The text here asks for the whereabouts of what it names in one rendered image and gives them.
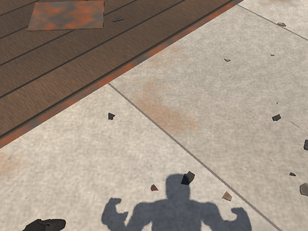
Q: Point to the robot left hand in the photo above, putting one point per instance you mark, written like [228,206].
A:
[54,224]

